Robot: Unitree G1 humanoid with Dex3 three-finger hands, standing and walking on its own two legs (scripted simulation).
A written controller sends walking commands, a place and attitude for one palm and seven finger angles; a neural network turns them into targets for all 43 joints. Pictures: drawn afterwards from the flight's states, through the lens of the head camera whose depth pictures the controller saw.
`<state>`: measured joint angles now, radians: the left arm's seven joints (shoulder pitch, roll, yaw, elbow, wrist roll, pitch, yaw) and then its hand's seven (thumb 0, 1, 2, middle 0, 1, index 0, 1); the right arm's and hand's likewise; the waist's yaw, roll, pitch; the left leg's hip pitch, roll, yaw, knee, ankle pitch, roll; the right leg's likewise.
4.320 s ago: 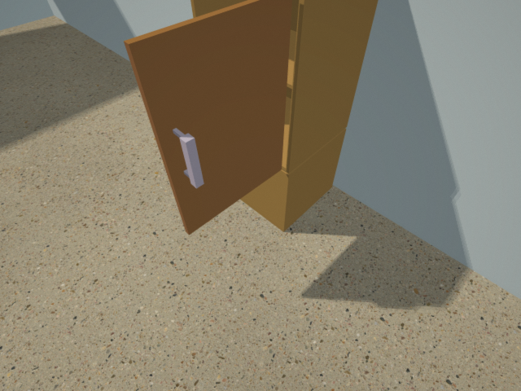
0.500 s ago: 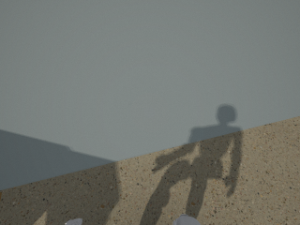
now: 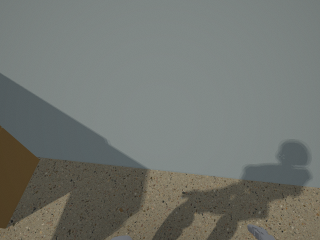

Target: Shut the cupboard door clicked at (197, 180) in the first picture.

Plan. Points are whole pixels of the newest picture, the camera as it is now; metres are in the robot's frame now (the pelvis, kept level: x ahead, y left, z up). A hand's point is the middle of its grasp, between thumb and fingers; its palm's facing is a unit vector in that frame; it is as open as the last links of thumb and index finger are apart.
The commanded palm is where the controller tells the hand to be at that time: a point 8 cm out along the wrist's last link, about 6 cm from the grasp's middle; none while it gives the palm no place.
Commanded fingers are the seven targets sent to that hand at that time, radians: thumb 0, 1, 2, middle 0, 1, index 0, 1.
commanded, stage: turn to face it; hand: left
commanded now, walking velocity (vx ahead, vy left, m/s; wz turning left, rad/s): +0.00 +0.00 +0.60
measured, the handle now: out of the picture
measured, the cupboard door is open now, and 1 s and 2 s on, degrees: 87 87 87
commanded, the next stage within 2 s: none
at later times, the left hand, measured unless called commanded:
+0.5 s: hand out of the picture +0.05 +0.15 -0.14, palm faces +0.27 -0.92 -0.28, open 7.4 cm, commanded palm none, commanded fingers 0.00 0.90 0.90 -0.20 -0.30 -0.20 -0.30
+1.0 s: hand out of the picture +0.02 +0.18 -0.14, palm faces +0.55 -0.78 -0.28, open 7.4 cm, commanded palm none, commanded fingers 0.00 0.90 0.90 -0.20 -0.30 -0.20 -0.30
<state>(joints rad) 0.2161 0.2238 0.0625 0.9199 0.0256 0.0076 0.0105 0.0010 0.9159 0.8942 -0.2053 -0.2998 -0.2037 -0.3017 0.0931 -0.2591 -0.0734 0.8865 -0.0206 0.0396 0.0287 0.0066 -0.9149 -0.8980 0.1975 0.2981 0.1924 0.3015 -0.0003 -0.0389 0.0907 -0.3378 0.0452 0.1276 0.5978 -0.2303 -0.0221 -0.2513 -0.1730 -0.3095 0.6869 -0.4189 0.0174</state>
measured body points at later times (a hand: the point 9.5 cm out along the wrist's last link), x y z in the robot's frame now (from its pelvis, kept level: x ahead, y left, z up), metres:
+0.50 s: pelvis +0.03 -0.06 +0.01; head +0.09 -0.07 +0.46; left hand +0.04 +0.20 -0.12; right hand +0.19 -0.29 -0.14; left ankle -0.03 +0.07 -0.64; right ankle +0.04 -0.17 -0.72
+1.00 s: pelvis +0.05 -0.07 +0.01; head +0.09 -0.04 +0.46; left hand -0.01 +0.22 -0.12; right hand +0.26 -0.24 -0.13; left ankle -0.01 +0.05 -0.72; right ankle +0.14 -0.20 -0.68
